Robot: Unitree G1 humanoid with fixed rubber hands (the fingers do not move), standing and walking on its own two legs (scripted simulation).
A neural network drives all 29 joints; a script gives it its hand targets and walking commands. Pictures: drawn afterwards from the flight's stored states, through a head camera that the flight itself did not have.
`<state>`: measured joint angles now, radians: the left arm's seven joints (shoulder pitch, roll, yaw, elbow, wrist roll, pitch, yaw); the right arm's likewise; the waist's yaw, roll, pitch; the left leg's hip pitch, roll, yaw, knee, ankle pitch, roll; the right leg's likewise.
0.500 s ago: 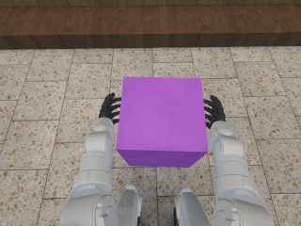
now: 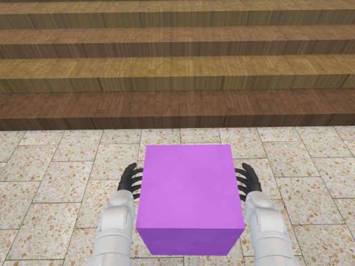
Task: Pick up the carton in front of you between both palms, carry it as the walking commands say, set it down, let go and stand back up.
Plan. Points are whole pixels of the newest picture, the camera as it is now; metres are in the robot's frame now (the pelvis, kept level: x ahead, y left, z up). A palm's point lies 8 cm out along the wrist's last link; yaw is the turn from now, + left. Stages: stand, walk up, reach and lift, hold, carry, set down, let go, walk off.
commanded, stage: reach and lift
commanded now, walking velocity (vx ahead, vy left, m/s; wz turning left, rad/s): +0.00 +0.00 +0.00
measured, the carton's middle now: (188, 203) +0.33 +0.00 -0.08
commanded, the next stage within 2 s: hold in 1.18 s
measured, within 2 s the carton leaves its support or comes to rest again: neither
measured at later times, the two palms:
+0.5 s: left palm (119, 190) +0.29 +0.16 +0.05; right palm (261, 191) +0.30 -0.14 +0.05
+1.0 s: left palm (119, 185) +0.30 +0.15 +0.06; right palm (262, 185) +0.30 -0.15 +0.06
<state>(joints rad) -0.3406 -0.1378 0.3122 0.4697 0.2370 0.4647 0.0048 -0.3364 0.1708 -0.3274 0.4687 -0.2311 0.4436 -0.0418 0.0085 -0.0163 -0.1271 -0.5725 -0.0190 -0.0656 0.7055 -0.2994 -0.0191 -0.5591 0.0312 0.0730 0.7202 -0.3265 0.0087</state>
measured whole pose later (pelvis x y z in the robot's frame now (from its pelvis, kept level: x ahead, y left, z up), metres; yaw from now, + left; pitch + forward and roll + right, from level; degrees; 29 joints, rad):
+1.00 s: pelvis +0.01 +0.00 +0.03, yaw +0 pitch -5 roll +0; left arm -0.26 -0.15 0.23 0.29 0.28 0.68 -0.01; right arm -0.27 0.15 -0.24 0.30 -0.29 0.66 0.01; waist 0.01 -0.01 0.02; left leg -0.09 -0.01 -0.07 0.37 -0.19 -0.01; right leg -0.08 0.02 0.08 0.37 -0.21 0.01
